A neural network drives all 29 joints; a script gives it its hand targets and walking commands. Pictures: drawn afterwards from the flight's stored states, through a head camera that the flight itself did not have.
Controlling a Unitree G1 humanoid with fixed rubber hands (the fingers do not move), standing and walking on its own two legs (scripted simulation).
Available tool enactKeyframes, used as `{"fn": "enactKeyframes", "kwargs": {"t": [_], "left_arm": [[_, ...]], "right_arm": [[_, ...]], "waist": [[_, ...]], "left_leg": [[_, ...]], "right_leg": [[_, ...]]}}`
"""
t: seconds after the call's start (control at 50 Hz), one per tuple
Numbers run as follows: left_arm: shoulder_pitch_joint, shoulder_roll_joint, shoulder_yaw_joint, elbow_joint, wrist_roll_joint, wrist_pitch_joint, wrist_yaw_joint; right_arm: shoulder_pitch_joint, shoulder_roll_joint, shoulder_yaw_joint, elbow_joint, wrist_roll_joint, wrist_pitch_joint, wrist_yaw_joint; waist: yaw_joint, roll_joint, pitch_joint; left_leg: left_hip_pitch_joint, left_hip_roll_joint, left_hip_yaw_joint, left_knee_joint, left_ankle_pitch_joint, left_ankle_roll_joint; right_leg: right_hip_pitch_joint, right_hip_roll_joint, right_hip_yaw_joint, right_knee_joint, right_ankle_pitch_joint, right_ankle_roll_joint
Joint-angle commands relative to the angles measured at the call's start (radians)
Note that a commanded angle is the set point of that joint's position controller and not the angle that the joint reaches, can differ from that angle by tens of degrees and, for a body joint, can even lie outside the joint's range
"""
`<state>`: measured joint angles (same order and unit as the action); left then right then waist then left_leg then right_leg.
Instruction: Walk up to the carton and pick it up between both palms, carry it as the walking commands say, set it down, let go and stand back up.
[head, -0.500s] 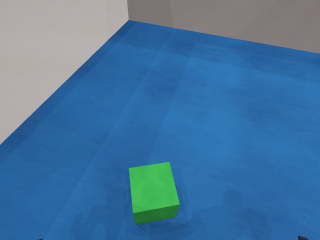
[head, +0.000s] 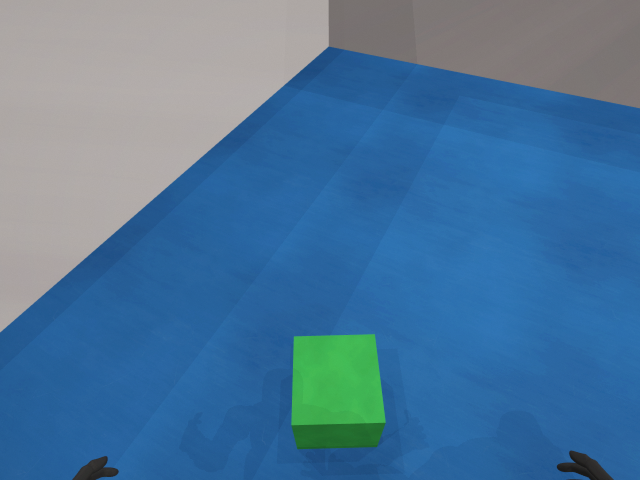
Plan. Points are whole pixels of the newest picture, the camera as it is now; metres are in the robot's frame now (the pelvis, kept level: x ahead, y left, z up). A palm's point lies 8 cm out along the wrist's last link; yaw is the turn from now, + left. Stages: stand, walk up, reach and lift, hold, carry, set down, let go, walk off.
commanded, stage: walk up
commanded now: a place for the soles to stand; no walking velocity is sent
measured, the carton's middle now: (335, 392) +0.47 +0.00 -0.64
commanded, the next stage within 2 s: none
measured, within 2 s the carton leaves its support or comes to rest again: neither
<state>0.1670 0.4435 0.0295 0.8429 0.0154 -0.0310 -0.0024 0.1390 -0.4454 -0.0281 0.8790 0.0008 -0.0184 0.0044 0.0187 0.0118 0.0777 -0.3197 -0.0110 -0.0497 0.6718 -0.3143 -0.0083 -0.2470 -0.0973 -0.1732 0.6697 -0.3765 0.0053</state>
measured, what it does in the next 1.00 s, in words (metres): stands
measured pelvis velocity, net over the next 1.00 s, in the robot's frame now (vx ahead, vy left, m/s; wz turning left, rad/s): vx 0.03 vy -0.03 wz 0.15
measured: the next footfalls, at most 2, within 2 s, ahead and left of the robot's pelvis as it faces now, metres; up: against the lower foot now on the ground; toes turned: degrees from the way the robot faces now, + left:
none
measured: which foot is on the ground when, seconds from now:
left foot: down 0.00-1.00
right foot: down 0.00-1.00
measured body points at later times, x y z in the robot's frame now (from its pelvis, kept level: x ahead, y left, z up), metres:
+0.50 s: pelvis +0.01 +0.00 +0.01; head +0.02 +0.02 +0.46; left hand +0.12 +0.34 -0.10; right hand +0.13 -0.33 -0.09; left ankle +0.03 +0.13 -0.72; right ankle -0.01 -0.12 -0.72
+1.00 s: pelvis +0.03 -0.03 +0.00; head +0.06 -0.02 +0.45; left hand +0.09 +0.31 -0.10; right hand +0.20 -0.34 -0.10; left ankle +0.03 +0.11 -0.72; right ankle +0.00 -0.13 -0.72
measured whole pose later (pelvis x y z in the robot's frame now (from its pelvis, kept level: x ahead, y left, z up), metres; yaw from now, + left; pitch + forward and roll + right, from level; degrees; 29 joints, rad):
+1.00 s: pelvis +0.03 -0.03 +0.00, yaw +9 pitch -1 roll +0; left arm 0.14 0.42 0.05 0.92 0.02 0.00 -0.02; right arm 0.13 -0.44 -0.02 0.95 -0.01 -0.04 -0.03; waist 0.01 -0.01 0.08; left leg -0.30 0.00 -0.05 0.64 -0.29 0.01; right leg -0.16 -0.02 -0.11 0.60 -0.41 -0.03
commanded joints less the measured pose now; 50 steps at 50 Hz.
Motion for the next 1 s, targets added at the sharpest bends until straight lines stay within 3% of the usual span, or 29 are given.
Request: {"fn": "enactKeyframes", "kwargs": {"t": [0.0, 0.1, 0.14, 0.18, 0.24, 0.4, 0.42, 0.5, 0.54, 0.6, 0.62, 0.66, 0.72, 0.76, 0.8, 0.82, 0.84, 0.86, 0.88, 0.9, 0.92, 0.94, 0.96, 0.98], "left_arm": [[-0.079, 0.198, 0.050, -0.039, -0.002, -0.004, 0.003], [-0.084, 0.159, 0.044, 0.003, -0.013, 0.007, -0.002], [-0.073, 0.156, 0.041, 0.030, -0.011, 0.005, -0.003], [-0.093, 0.167, 0.042, 0.049, -0.005, 0.002, -0.003], [-0.118, 0.177, 0.043, 0.069, -0.002, 0.001, -0.003], [-0.149, 0.157, 0.039, 0.110, -0.004, 0.013, -0.004], [-0.152, 0.167, 0.054, 0.090, 0.008, 0.026, -0.013], [-0.109, 0.139, 0.058, 0.086, 0.005, 0.037, -0.022], [-0.085, 0.149, 0.063, 0.090, 0.011, 0.032, -0.022], [-0.085, 0.192, 0.076, 0.080, 0.016, 0.027, -0.020], [-0.082, 0.202, 0.080, 0.071, 0.015, 0.029, -0.019], [-0.084, 0.194, 0.078, 0.056, 0.011, 0.033, -0.018], [-0.088, 0.165, 0.072, 0.034, 0.002, 0.040, -0.018], [-0.102, 0.155, 0.075, 0.022, -0.003, 0.046, -0.015], [-0.097, 0.131, 0.071, 0.008, -0.009, 0.052, -0.014], [-0.077, 0.122, 0.067, 0.007, -0.009, 0.051, -0.015], [-0.042, 0.121, 0.065, 0.016, -0.006, 0.046, -0.013], [-0.002, 0.123, 0.062, 0.033, -0.001, 0.037, -0.010], [-0.007, 0.163, 0.068, 0.041, 0.009, 0.026, -0.008], [-0.016, 0.198, 0.075, 0.043, 0.008, 0.018, -0.008], [-0.014, 0.197, 0.074, 0.042, 0.006, 0.016, -0.008], [-0.024, 0.195, 0.070, 0.039, 0.005, 0.014, -0.008], [-0.033, 0.198, 0.068, 0.037, 0.004, 0.014, -0.007], [-0.049, 0.193, 0.067, 0.038, 0.000, 0.015, -0.007]], "right_arm": [[0.008, -0.192, -0.045, -0.016, -0.005, -0.012, -0.001], [-0.028, -0.211, -0.033, 0.004, -0.014, -0.020, -0.008], [-0.059, -0.201, -0.025, 0.011, -0.014, -0.020, -0.009], [-0.057, -0.184, -0.019, 0.028, -0.010, -0.019, -0.008], [-0.041, -0.184, -0.020, 0.057, -0.007, -0.018, -0.007], [-0.059, -0.188, -0.019, 0.092, -0.008, -0.012, -0.008], [-0.007, -0.224, -0.034, 0.095, -0.007, -0.022, -0.018], [0.000, -0.245, -0.044, 0.066, -0.020, -0.029, -0.032], [-0.026, -0.220, -0.037, 0.048, -0.016, -0.031, -0.035], [-0.016, -0.169, -0.024, 0.041, -0.005, -0.033, -0.036], [-0.011, -0.166, -0.024, 0.040, -0.006, -0.034, -0.038], [0.009, -0.161, -0.027, 0.044, -0.010, -0.037, -0.037], [0.050, -0.182, -0.035, 0.054, -0.015, -0.041, -0.038], [0.110, -0.227, -0.049, 0.058, -0.015, -0.039, -0.048], [0.116, -0.255, -0.056, 0.041, -0.016, -0.039, -0.058], [0.078, -0.256, -0.057, 0.025, -0.017, -0.038, -0.059], [0.032, -0.248, -0.055, 0.008, -0.018, -0.036, -0.058], [-0.018, -0.224, -0.046, -0.005, -0.017, -0.033, -0.054], [-0.049, -0.177, -0.032, -0.013, -0.008, -0.029, -0.048], [-0.072, -0.145, -0.022, -0.008, -0.001, -0.026, -0.044], [-0.065, -0.142, -0.020, 0.004, -0.002, -0.025, -0.046], [-0.052, -0.142, -0.020, 0.014, -0.003, -0.027, -0.042], [-0.044, -0.139, -0.019, 0.019, -0.006, -0.032, -0.036], [-0.034, -0.132, -0.019, 0.029, -0.013, -0.036, -0.031]], "waist": [[-0.019, -0.055, -0.061], [0.001, 0.065, -0.082], [0.013, 0.070, -0.085], [0.007, 0.039, -0.078], [-0.004, 0.014, -0.086], [-0.003, 0.016, -0.095], [-0.014, -0.015, -0.102], [-0.002, 0.075, -0.085], [0.014, 0.048, -0.074], [0.011, -0.064, -0.066], [0.010, -0.076, -0.053], [0.000, -0.080, -0.055], [-0.010, -0.045, -0.098], [-0.038, 0.025, -0.132], [-0.041, 0.085, -0.153], [-0.024, 0.107, -0.145], [0.000, 0.108, -0.135], [0.028, 0.078, -0.130], [0.031, -0.013, -0.108], [0.030, -0.085, -0.072], [0.021, -0.076, -0.047], [0.006, -0.083, -0.042], [-0.006, -0.094, -0.040], [-0.016, -0.096, -0.051]], "left_leg": [[0.055, 0.057, -0.065, -0.086, 0.238, 0.079], [-0.033, 0.129, -0.242, -0.229, 0.175, 0.133], [-0.055, 0.119, -0.224, -0.237, 0.166, 0.120], [-0.058, 0.090, -0.170, -0.213, 0.188, 0.091], [-0.006, 0.071, -0.119, -0.180, 0.263, 0.076], [0.019, 0.083, -0.141, -0.216, 0.295, 0.085], [0.036, 0.086, -0.156, -0.222, 0.205, 0.098], [0.045, 0.171, -0.331, -0.294, 0.078, 0.170], [-0.006, 0.145, -0.273, -0.241, 0.135, 0.149], [-0.075, 0.011, -0.044, -0.052, 0.237, 0.060], [-0.089, -0.002, -0.009, -0.032, 0.218, 0.047], [-0.026, 0.011, 0.002, -0.051, 0.198, 0.050], [0.121, 0.059, -0.057, -0.079, 0.441, 0.086], [0.191, 0.136, -0.203, -0.097, 0.535, 0.164], [0.194, 0.223, -0.377, -0.156, 0.492, 0.252], [0.186, 0.243, -0.403, -0.172, 0.447, 0.271], [0.147, 0.242, -0.381, -0.165, 0.418, 0.264], [0.077, 0.207, -0.314, -0.135, 0.403, 0.213], [-0.031, 0.114, -0.176, -0.057, 0.359, 0.124], [-0.072, 0.011, -0.048, 0.041, 0.271, 0.053], [-0.087, -0.005, -0.002, 0.038, 0.129, 0.029], [-0.060, 0.003, 0.018, 0.014, -0.002, 0.030], [-0.025, 0.019, 0.026, -0.056, 0.004, 0.038], [0.042, 0.038, 0.016, -0.145, 0.171, 0.047]], "right_leg": [[-0.029, -0.100, 0.127, -0.206, -0.001, -0.072], [0.070, -0.002, 0.113, -0.135, -0.035, -0.043], [0.111, -0.008, 0.127, -0.185, -0.012, -0.050], [0.130, -0.036, 0.139, -0.235, 0.017, -0.064], [0.119, -0.068, 0.139, -0.263, 0.054, -0.074], [0.138, -0.045, 0.113, -0.264, 0.060, -0.060], [0.115, -0.024, 0.086, -0.227, -0.037, -0.069], [0.026, 0.020, 0.125, -0.152, -0.071, -0.055], [0.072, -0.001, 0.155, -0.211, -0.024, -0.069], [0.161, -0.121, 0.218, -0.317, 0.084, -0.135], [0.167, -0.151, 0.221, -0.313, 0.150, -0.157], [0.130, -0.157, 0.179, -0.271, 0.253, -0.153], [0.069, -0.082, 0.081, -0.166, 0.291, -0.086], [0.004, -0.019, 0.072, -0.047, 0.256, -0.047], [-0.045, 0.042, 0.117, 0.034, 0.074, -0.033], [-0.072, 0.061, 0.140, 0.031, -0.075, -0.040], [-0.051, 0.058, 0.156, -0.016, -0.094, -0.050], [0.027, 0.028, 0.179, -0.131, 0.043, -0.063], [0.119, -0.046, 0.240, -0.246, 0.151, -0.094], [0.136, -0.138, 0.322, -0.296, 0.263, -0.151], [0.142, -0.191, 0.342, -0.287, 0.435, -0.195], [0.134, -0.201, 0.319, -0.269, 0.529, -0.207], [0.130, -0.180, 0.282, -0.243, 0.567, -0.185], [0.114, -0.138, 0.230, -0.210, 0.574, -0.144]]}}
